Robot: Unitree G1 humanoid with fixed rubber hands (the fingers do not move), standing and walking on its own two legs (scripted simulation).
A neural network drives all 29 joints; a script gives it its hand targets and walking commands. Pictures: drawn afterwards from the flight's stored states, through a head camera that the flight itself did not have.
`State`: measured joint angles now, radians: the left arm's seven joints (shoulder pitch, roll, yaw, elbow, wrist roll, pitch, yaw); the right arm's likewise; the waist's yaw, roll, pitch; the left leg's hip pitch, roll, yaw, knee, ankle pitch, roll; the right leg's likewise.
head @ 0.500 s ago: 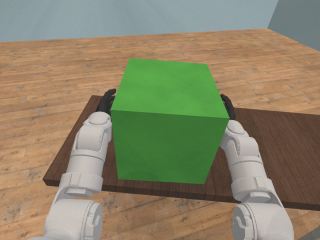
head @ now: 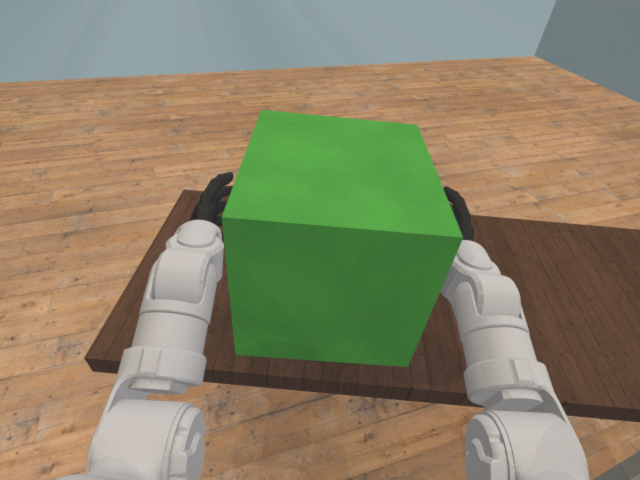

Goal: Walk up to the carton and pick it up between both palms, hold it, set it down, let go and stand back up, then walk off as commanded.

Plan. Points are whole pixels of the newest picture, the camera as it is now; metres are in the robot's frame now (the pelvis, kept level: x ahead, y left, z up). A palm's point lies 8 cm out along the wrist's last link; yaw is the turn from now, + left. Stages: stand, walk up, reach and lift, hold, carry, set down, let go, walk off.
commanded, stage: hold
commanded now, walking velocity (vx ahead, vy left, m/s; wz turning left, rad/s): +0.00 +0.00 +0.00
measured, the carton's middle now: (331, 233) +0.40 +0.03 +0.14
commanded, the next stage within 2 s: none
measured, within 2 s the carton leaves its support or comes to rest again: neither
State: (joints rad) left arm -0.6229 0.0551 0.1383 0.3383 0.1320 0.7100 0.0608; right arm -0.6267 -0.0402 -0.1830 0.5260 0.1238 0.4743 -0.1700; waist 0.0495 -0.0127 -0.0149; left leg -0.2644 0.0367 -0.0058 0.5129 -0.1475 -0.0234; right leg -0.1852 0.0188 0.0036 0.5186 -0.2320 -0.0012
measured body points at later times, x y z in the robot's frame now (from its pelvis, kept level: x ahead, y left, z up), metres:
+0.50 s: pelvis +0.00 +0.00 +0.00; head -0.06 +0.01 +0.45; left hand +0.36 +0.19 +0.16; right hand +0.39 -0.13 +0.15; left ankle +0.09 +0.13 -0.73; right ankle +0.04 -0.12 -0.73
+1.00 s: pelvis +0.00 +0.00 +0.00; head -0.06 +0.01 +0.45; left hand +0.37 +0.19 +0.16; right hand +0.39 -0.13 +0.15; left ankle +0.09 +0.13 -0.73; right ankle +0.04 -0.12 -0.73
